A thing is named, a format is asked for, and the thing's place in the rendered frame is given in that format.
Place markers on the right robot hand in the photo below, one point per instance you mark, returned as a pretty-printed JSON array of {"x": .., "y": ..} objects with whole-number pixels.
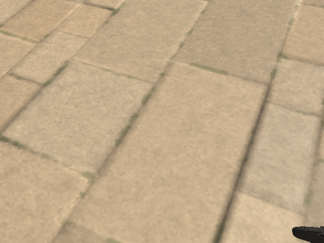
[{"x": 309, "y": 234}]

